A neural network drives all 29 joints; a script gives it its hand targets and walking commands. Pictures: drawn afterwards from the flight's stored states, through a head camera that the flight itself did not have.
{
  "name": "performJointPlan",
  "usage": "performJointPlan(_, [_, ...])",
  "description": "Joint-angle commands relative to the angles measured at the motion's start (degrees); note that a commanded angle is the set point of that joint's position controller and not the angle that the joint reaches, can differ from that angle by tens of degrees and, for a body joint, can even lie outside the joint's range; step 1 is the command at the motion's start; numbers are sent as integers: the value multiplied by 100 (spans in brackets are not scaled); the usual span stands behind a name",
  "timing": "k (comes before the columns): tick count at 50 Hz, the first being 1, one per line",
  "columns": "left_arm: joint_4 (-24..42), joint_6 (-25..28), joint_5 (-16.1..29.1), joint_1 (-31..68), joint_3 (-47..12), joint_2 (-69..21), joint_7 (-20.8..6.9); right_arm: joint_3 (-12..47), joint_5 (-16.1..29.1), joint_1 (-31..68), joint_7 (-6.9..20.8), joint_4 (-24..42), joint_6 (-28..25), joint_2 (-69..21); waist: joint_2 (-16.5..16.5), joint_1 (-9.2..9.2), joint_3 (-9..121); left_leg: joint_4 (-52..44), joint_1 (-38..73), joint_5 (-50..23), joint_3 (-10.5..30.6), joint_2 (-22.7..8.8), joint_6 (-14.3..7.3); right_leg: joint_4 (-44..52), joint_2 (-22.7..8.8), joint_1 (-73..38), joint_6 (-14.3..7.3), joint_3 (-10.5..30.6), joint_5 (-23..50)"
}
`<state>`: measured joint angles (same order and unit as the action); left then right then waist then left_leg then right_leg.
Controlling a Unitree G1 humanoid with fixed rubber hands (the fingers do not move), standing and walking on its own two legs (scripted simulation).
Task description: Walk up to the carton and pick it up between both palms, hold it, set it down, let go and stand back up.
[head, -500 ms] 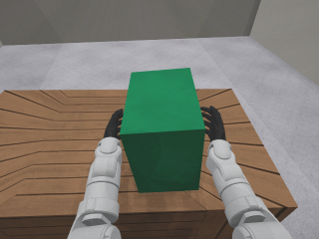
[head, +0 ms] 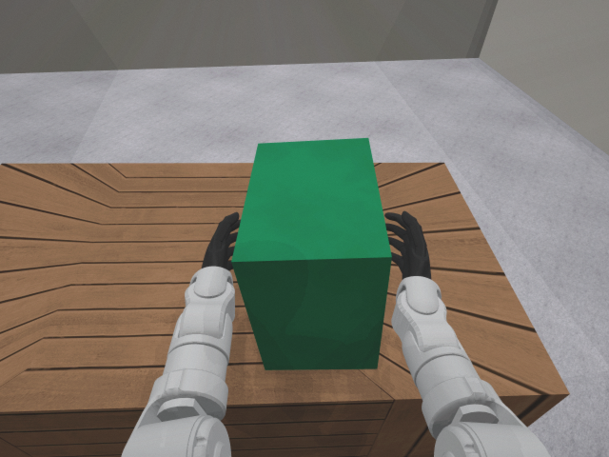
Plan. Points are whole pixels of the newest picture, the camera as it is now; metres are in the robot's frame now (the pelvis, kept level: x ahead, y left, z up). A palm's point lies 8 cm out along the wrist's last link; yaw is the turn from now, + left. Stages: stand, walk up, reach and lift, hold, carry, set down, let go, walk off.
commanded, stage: set down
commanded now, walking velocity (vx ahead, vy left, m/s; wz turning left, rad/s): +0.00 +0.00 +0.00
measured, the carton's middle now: (316, 254) +0.44 -0.03 +0.03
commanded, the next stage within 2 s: none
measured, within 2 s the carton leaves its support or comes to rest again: rests again in 1.28 s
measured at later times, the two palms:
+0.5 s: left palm (228, 276) +0.40 +0.10 +0.03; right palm (411, 279) +0.36 -0.16 +0.05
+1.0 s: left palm (234, 273) +0.44 +0.10 +0.00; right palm (402, 282) +0.38 -0.16 +0.01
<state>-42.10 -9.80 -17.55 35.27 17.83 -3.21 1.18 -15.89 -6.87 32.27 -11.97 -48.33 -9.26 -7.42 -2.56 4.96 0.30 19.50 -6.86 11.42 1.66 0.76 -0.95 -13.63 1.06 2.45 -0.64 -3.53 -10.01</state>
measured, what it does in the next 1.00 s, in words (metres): stands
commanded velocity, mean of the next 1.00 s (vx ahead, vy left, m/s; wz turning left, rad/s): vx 0.00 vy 0.00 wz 0.00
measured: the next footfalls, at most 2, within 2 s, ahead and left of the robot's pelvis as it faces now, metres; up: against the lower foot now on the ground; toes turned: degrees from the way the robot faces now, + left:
none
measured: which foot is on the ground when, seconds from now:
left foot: down 0.00-1.00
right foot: down 0.00-1.00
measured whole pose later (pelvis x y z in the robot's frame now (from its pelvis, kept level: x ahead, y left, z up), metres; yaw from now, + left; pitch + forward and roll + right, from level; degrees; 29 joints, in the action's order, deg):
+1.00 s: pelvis +0.02 +0.00 -0.01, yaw -1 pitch +17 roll -2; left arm -72.2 16.9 -15.5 45.6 21.3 2.2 4.0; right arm -33.8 -22.0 38.5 -10.8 -60.6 -23.8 -10.4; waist -0.1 6.1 7.9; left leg 24.6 -28.1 13.1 -0.5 -0.6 -0.6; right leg -18.3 1.4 23.6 -0.7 -4.4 -11.1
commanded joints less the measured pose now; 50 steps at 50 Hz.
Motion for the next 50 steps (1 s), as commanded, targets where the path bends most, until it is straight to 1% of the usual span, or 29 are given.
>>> performJointPlan(1, [531,953,186,4447,-1874,-3603,-880,1589,-580,4523,994,887,-553,-3260,242,-3,3066,-147,566,-2386,-346,-64,398,-374,28,-1470,304,-229,3007])
performJointPlan(2, [666,1075,190,4763,-1853,-3654,-829,1514,-594,4598,1038,724,-588,-3300,440,-65,3007,-128,472,-2304,-369,-42,385,-376,-47,-1305,270,-238,2809])
performJointPlan(3, [418,1133,144,4609,-1828,-3560,-826,1520,-652,4702,1049,851,-684,-3243,277,-110,3251,-69,503,-2385,-405,-60,389,-402,11,-1340,308,-177,3026])
performJointPlan(6, [223,1302,107,4940,-1629,-3530,-781,1183,-957,4596,1074,395,-723,-3332,346,34,3104,-105,319,-2289,-460,-56,410,-459,-24,-1272,293,-236,3070])
performJointPlan(8, [147,1451,27,4958,-1536,-3507,-766,1124,-1043,4726,1143,428,-819,-3331,390,-67,3317,-86,262,-2288,-487,-89,412,-440,-44,-1382,261,-198,2936])
performJointPlan(9, [84,1535,88,5093,-1666,-3596,-749,1084,-1058,4769,1164,309,-842,-3373,644,-64,3475,-56,353,-2217,-477,-98,434,-489,-57,-1217,243,-219,2793])
performJointPlan(11, [-144,1609,-39,5128,-1455,-3416,-691,887,-1148,4621,1205,-61,-877,-3305,717,-24,3306,-91,432,-2300,-513,-136,439,-400,-60,-1028,191,-212,2648])
performJointPlan(12, [-226,1675,-25,5091,-1430,-3388,-696,810,-1264,4509,1181,-36,-930,-3258,505,-15,3443,-58,281,-2217,-541,-147,463,-444,-10,-1113,210,-236,2781])
performJointPlan(14, [-303,1797,1,5347,-1435,-3447,-687,674,-1351,4439,1157,-248,-961,-3368,634,112,3650,-24,324,-2306,-573,-136,494,-460,-45,-1003,207,-245,2751])
performJointPlan(15, [-201,1908,37,5437,-1468,-3470,-671,714,-1380,4662,1209,-234,-1002,-3473,665,-74,3722,-36,306,-2235,-547,-151,495,-498,-31,-1014,185,-210,2657])
performJointPlan(16, [-397,1972,-2,5440,-1391,-3471,-631,634,-1493,4610,1226,-307,-1057,-3329,616,69,3753,33,315,-2416,-577,-161,550,-488,-25,-870,174,-254,2664])
performJointPlan(19, [-511,2049,-31,5603,-1312,-3449,-615,329,-1637,4611,1233,-517,-1027,-3372,689,86,3759,53,381,-2251,-547,-165,529,-457,-21,-597,133,-255,2327])
performJointPlan(20, [-675,2087,-64,5531,-1219,-3447,-616,362,-1664,4612,1226,-469,-1012,-3361,725,-8,3755,39,255,-2214,-614,-149,512,-427,-77,-664,127,-203,2442])
performJointPlan(21, [-786,2076,-130,5628,-1158,-3295,-630,251,-1751,4581,1220,-646,-978,-3385,623,66,3536,61,222,-2195,-572,-215,467,-457,-50,-633,136,-230,2298])
performJointPlan(23, [-992,2133,-162,5392,-1045,-3254,-642,223,-1778,4497,1217,-714,-1020,-3480,582,-18,3817,37,23,-2223,-626,-156,492,-559,-35,-974,148,-145,2698])
performJointPlan(25, [-1087,2306,-137,5524,-1115,-3321,-623,234,-1930,4596,1222,-604,-1163,-3500,500,61,4205,119,23,-2439,-577,-188,514,-631,12,-956,165,-190,2958])
performJointPlan(27, [-1266,2437,-97,5461,-1036,-3277,-614,320,-1874,4728,1250,-486,-1221,-3513,623,-59,4226,157,-85,-2639,-613,-200,529,-706,-59,-791,143,-117,3060])
performJointPlan(28, [-1192,2501,-77,5815,-1079,-3199,-603,205,-1954,4756,1230,-652,-1228,-3516,571,106,4430,241,-85,-2654,-582,-189,537,-737,-73,-774,148,-147,3182])
performJointPlan(30, [-1222,2606,-133,5655,-995,-3268,-590,273,-1952,4554,1258,-760,-1249,-3655,661,16,4379,281,-49,-2930,-606,-208,562,-808,-79,-725,155,-164,3252])
performJointPlan(32, [-1513,2639,-204,5532,-834,-3117,-634,247,-2022,4587,1249,-728,-1251,-3609,483,-55,4279,334,-297,-2888,-557,-217,475,-877,-110,-975,176,-95,3520])
performJointPlan(34, [-1540,2735,-154,5599,-854,-3148,-619,158,-2050,4432,1246,-947,-1261,-3727,552,38,4378,314,-242,-2870,-541,-219,505,-894,-95,-890,187,-114,3523])
performJointPlan(35, [-1618,2735,-273,5518,-751,-3031,-605,144,-2058,4441,1247,-905,-1286,-3700,634,-58,4343,274,-274,-2925,-540,-230,487,-800,-43,-750,182,-114,3422])
performJointPlan(40, [-1945,3090,-216,5409,-814,-3017,-615,309,-2197,4282,1216,-977,-1518,-3839,572,23,4818,539,-828,-3263,-517,-212,470,-1281,-182,-1228,226,-54,4709])
performJointPlan(41, [-1974,3162,-169,5456,-925,-2979,-637,283,-2257,4319,1193,-975,-1596,-3847,510,136,4938,602,-882,-3355,-505,-232,511,-1327,-179,-1293,211,-42,4878])
performJointPlan(42, [-1951,3232,-239,5458,-880,-3046,-622,366,-2281,4265,1208,-1117,-1610,-3937,612,47,5009,625,-935,-3492,-480,-209,546,-1374,-143,-1350,230,-22,5016])
performJointPlan(43, [-2067,3236,-190,5476,-997,-3097,-587,263,-2225,4269,1208,-1261,-1660,-3881,744,221,4999,682,-759,-3604,-357,-268,559,-1337,-141,-1155,219,-77,4792])
performJointPlan(45, [-2186,3206,-225,5129,-915,-3116,-591,250,-2137,4225,1203,-1321,-1658,-3757,770,73,4784,792,-476,-3983,-407,-290,609,-1301,-81,-709,161,-124,4531])
performJointPlan(49, [-2413,3295,-113,5226,-1178,-3100,-578,245,-2103,4232,1164,-1453,-1836,-3736,1062,244,5019,977,-199,-4484,-296,-349,707,-1311,18,-232,105,-170,4604])
performJointPlan(50, [-2399,3341,-156,5164,-1102,-3101,-571,170,-2128,4322,1169,-1447,-1814,-3768,1053,60,4850,944,-298,-4352,-314,-355,690,-1235,18,-103,93,-135,4361])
